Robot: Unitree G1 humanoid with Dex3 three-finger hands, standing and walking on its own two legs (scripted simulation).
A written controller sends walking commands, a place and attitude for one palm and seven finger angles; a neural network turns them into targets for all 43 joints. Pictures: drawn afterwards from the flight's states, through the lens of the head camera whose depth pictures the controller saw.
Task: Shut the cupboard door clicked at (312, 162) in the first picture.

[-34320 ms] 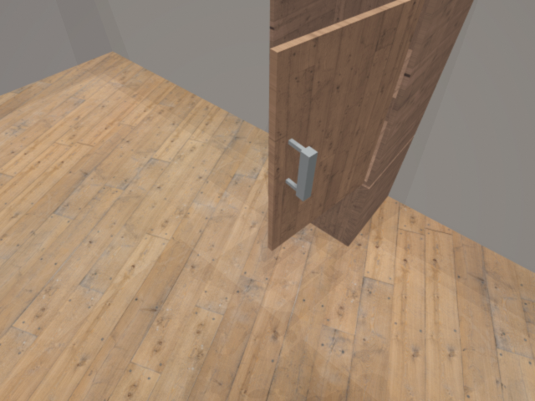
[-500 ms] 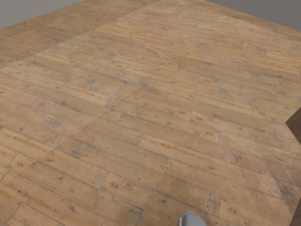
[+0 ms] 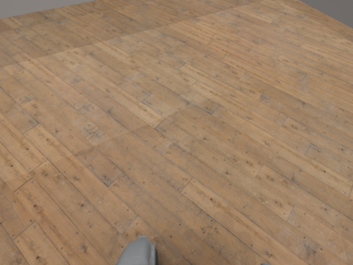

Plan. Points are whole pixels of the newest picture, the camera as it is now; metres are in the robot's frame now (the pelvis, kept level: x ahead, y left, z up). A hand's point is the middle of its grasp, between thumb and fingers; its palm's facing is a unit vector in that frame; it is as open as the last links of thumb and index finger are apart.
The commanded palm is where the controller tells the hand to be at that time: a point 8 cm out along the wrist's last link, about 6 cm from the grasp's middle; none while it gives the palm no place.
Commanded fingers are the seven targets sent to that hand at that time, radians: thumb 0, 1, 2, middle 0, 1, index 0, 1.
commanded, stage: walk to a spot facing it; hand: left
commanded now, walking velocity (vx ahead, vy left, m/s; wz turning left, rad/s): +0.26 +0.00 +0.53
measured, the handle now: out of the picture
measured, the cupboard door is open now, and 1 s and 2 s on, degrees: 50 50 50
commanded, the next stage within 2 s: turn to face it in 0.04 s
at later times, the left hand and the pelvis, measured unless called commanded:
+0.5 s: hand (113, 215) +0.25 +0.20 -0.17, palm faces -0.01 -0.98 -0.20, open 7.4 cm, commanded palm none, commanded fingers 0.00 0.90 0.90 -0.20 -0.30 -0.20 -0.30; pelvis +0.18 +0.02 -0.01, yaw -4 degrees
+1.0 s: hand (109, 174) +0.38 +0.24 -0.18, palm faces -0.26 -0.94 -0.21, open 7.4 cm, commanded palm none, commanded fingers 0.00 0.90 0.90 -0.20 -0.30 -0.20 -0.30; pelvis +0.24 +0.06 +0.00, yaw -20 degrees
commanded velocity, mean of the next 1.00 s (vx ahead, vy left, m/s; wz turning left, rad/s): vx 0.02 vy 0.00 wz -0.49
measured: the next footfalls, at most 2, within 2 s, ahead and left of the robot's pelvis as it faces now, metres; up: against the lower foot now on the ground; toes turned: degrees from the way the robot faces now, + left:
left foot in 0.08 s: +0.18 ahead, +0.12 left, +0.00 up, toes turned +8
right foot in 0.50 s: +0.25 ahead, -0.09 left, +0.00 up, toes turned -8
